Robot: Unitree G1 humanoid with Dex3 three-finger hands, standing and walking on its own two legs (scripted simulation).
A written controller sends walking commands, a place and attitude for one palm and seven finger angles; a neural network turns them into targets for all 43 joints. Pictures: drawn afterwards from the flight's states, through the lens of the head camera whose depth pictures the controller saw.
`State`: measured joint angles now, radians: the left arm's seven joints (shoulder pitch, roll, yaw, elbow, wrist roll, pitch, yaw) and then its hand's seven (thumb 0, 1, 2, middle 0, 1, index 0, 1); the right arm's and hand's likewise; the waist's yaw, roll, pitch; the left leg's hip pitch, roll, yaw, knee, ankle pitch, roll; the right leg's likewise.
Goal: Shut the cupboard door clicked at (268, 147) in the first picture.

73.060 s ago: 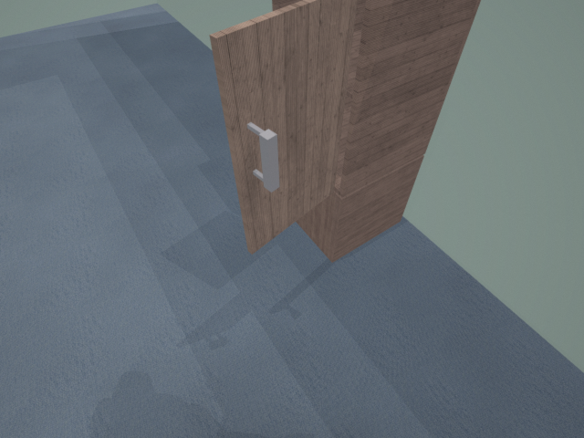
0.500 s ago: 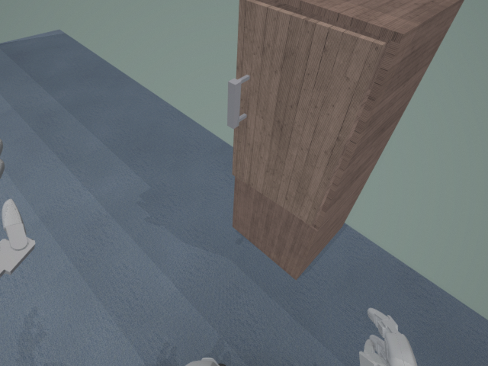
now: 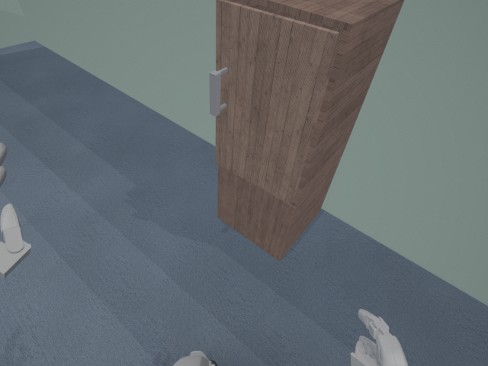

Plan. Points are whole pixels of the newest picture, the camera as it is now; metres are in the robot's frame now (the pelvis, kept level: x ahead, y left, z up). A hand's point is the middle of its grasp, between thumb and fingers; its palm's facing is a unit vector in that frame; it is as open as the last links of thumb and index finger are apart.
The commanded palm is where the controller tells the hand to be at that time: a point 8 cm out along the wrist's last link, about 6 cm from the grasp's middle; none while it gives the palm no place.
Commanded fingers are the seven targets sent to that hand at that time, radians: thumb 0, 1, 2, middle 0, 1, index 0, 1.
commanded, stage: stop stepping back and stand still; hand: left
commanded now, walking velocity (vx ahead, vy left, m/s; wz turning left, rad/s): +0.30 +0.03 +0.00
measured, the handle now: (219, 91) +0.89 +0.08 +0.01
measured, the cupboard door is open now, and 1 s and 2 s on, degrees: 4 4 4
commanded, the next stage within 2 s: let the arm hang, fingers relaxed in 1.24 s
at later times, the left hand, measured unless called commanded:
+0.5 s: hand out of the picture +0.15 +0.26 +0.19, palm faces +0.34 -0.75 -0.56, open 7.4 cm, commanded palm +0.11 +0.30 +0.19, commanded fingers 0.00 0.90 0.90 -0.20 -0.30 -0.20 -0.30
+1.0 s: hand (8, 251) +0.20 +0.27 +0.18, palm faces +0.39 -0.79 -0.48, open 7.4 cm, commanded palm +0.14 +0.31 +0.19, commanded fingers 0.00 0.90 0.90 -0.20 -0.30 -0.20 -0.30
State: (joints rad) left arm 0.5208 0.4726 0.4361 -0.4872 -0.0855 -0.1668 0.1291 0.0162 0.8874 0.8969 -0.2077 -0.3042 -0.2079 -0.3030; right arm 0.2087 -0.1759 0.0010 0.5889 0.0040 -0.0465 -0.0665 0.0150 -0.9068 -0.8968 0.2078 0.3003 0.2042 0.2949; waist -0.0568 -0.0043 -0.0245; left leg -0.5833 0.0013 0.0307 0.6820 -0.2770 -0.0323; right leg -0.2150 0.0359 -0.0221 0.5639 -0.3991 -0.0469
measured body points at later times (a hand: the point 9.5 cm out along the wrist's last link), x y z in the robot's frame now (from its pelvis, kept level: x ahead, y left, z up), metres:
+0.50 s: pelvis -0.06 +0.01 +0.01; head -0.07 +0.02 +0.46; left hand +0.12 +0.30 +0.22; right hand +0.04 -0.21 -0.09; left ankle -0.01 +0.13 -0.72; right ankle -0.09 -0.07 -0.73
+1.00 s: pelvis -0.02 +0.02 +0.00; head +0.00 +0.02 +0.45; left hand +0.18 +0.31 +0.21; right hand +0.15 -0.22 -0.07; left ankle +0.03 +0.14 -0.73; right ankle -0.09 -0.07 -0.73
